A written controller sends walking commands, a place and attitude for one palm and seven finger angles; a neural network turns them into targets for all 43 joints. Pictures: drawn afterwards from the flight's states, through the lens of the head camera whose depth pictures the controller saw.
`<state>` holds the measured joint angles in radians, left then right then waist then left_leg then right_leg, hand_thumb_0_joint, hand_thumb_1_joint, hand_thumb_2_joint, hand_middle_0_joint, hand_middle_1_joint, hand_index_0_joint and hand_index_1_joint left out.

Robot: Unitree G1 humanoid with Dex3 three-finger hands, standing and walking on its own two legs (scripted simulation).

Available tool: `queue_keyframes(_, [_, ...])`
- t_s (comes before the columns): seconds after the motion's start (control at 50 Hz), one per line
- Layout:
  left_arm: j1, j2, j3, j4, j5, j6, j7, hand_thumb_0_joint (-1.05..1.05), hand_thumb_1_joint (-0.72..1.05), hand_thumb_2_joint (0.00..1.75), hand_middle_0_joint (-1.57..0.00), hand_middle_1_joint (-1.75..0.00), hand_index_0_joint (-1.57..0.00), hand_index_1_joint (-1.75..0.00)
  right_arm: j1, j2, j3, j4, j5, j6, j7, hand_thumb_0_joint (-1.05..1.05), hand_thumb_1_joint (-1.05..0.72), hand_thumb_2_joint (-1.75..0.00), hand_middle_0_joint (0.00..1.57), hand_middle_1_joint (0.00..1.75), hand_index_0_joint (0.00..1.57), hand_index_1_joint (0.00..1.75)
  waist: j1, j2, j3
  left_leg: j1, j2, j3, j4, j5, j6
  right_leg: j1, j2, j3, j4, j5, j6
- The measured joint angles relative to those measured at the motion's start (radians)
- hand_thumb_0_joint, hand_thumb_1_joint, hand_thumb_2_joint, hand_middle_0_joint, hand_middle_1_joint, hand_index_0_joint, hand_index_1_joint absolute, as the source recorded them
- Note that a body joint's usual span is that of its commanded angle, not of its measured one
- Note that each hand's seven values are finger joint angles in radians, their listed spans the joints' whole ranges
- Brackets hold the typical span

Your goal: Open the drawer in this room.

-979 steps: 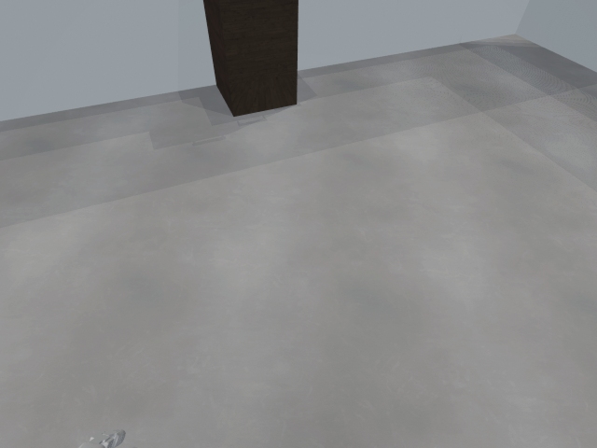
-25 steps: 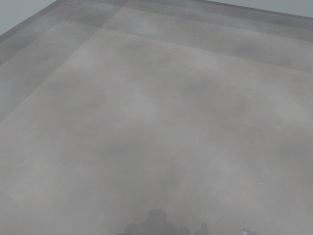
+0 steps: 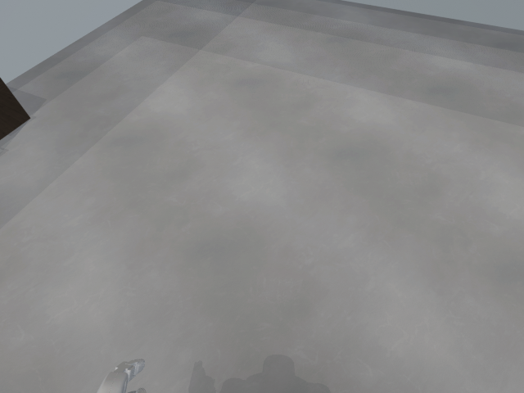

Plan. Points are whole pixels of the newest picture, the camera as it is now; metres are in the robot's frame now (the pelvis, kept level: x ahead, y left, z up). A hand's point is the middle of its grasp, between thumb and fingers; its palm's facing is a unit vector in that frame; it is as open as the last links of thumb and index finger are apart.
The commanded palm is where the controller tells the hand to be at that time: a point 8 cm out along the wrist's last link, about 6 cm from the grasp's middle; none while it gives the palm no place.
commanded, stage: turn or walk to find it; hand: left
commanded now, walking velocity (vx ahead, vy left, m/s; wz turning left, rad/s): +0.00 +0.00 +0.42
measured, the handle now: out of the picture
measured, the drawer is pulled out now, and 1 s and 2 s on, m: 0.00 0.00 0.00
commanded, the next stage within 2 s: stand and wait in 0.34 s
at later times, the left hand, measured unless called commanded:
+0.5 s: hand out of the picture -0.05 +0.17 -0.16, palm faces +0.27 -0.92 -0.28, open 7.3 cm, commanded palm none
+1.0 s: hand out of the picture -0.06 +0.16 -0.17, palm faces +0.29 -0.93 -0.21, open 7.3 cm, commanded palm none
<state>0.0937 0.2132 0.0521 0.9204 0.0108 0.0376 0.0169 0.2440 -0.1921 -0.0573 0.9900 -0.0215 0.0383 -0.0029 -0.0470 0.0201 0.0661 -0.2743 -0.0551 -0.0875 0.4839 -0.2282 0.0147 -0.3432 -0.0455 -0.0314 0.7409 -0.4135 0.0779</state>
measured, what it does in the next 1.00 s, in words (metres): steps on the spot, turning left: right foot, then left foot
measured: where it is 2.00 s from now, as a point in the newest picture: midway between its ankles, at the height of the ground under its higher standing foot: outside the picture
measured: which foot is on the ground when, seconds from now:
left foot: down 0.00-0.04, up 0.06-0.54, down 0.56-1.00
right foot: up 0.00-0.02, down 0.04-0.58, up 0.60-0.90, down 0.92-1.00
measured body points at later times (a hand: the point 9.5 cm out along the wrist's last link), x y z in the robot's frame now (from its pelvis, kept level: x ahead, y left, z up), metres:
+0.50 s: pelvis -0.02 -0.03 +0.00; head +0.03 -0.04 +0.45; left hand -0.06 +0.22 -0.14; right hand +0.13 -0.26 -0.16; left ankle -0.07 +0.12 -0.70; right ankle -0.02 -0.12 -0.74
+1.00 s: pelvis -0.03 -0.01 +0.00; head -0.02 -0.02 +0.45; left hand -0.08 +0.21 -0.16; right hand +0.08 -0.23 -0.16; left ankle -0.06 +0.10 -0.74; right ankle +0.00 -0.14 -0.74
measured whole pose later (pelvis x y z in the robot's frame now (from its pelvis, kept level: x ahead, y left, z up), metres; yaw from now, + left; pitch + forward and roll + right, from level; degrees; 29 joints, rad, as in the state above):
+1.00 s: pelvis -0.03 -0.01 +0.00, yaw +15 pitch -2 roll +1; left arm 0.25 0.14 0.01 1.09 0.02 0.00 0.03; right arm 0.17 -0.18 -0.05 1.08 0.00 0.03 -0.02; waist 0.01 0.02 0.04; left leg -0.22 0.00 0.03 0.53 -0.28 0.00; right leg -0.22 -0.08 -0.09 0.55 -0.30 0.02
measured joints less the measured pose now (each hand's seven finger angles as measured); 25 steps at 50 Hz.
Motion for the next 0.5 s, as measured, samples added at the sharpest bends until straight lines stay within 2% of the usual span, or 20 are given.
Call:
queue_keyframes(0.04, [-0.003, -0.007, -0.007, -0.012, -0.002, -0.016, 0.000, 0.01, 0.91, 0.90, -0.20, -0.30, -0.20, -0.30, 0.022, -0.009, -0.007, 0.006, 0.005, 0.005, 0.000, 0.00, -0.91, -0.90, 0.21, 0.30, 0.20, 0.30, -0.003, 0.006, -0.006, -0.029, -0.012, -0.015, 0.039, -0.014, -0.017, 0.070, 0.009, -0.011, -0.162, 0.093, -0.015])
queue_keyframes(0.06, [-0.004, -0.019, -0.009, -0.012, 0.001, -0.026, 0.003, 0.01, 0.91, 0.90, -0.20, -0.30, -0.20, -0.30, 0.025, -0.019, -0.012, 0.012, 0.009, 0.008, 0.001, 0.00, -0.91, -0.90, 0.21, 0.30, 0.20, 0.30, -0.002, 0.027, -0.002, -0.049, -0.005, -0.024, 0.082, -0.034, -0.021, 0.081, 0.020, -0.024, -0.182, 0.095, -0.048])
queue_keyframes(0.08, [-0.001, -0.029, -0.014, -0.013, 0.005, -0.033, 0.004, 0.01, 0.91, 0.90, -0.20, -0.30, -0.20, -0.30, 0.026, -0.028, -0.019, 0.018, 0.011, 0.015, 0.000, 0.00, -0.91, -0.90, 0.21, 0.30, 0.20, 0.30, -0.004, 0.042, 0.003, -0.074, -0.004, -0.025, 0.158, -0.116, -0.026, 0.081, 0.023, -0.037, -0.172, 0.088, -0.079])
queue_keyframes(0.12, [0.016, -0.046, -0.023, -0.015, 0.008, -0.038, 0.005, 0.01, 0.91, 0.90, -0.20, -0.30, -0.20, -0.30, 0.031, -0.040, -0.029, 0.022, 0.007, 0.029, 0.000, 0.00, -0.91, -0.90, 0.20, 0.30, 0.20, 0.30, -0.007, 0.049, 0.002, -0.139, -0.016, -0.010, 0.361, -0.226, -0.035, 0.090, 0.009, -0.058, -0.168, 0.080, -0.113])
queue_keyframes(0.18, [0.049, -0.063, -0.024, -0.007, 0.006, -0.034, 0.008, 0.01, 0.91, 0.90, -0.20, -0.30, -0.20, -0.30, 0.028, -0.053, -0.039, 0.026, 0.003, 0.038, 0.006, 0.00, -0.91, -0.90, 0.20, 0.30, 0.20, 0.30, -0.005, 0.044, -0.001, -0.206, 0.000, 0.020, 0.600, -0.207, -0.051, 0.121, -0.012, -0.080, -0.204, 0.093, -0.122])
queue_keyframes(0.24, [0.077, -0.072, -0.025, 0.007, 0.006, -0.035, 0.007, 0.01, 0.91, 0.90, -0.20, -0.30, -0.20, -0.30, 0.024, -0.061, -0.041, 0.027, 0.002, 0.038, 0.011, 0.00, -0.91, -0.90, 0.20, 0.30, 0.20, 0.30, -0.004, 0.040, -0.001, -0.230, 0.036, 0.025, 0.699, -0.147, -0.071, 0.145, -0.023, -0.113, -0.233, 0.104, -0.124])
queue_keyframes(0.36, [0.132, -0.064, -0.013, 0.025, 0.012, -0.046, 0.011, 0.01, 0.92, 0.90, -0.20, -0.30, -0.21, -0.30, -0.014, -0.063, -0.035, 0.034, 0.003, 0.048, 0.011, 0.00, -0.91, -0.90, 0.20, 0.30, 0.20, 0.30, 0.029, 0.018, 0.005, -0.196, 0.082, 0.037, 0.645, -0.159, -0.094, 0.159, -0.045, -0.168, -0.238, 0.099, -0.127])
queue_keyframes(0.5, [0.197, -0.033, -0.007, 0.074, 0.026, -0.039, 0.008, 0.01, 0.92, 0.90, -0.20, -0.30, -0.20, -0.30, -0.118, -0.052, -0.011, 0.015, 0.014, 0.028, 0.004, 0.00, -0.91, -0.90, 0.20, 0.30, 0.19, 0.30, 0.086, -0.014, 0.018, -0.069, 0.081, 0.104, 0.331, -0.214, -0.072, 0.137, -0.064, -0.197, -0.202, 0.090, -0.109])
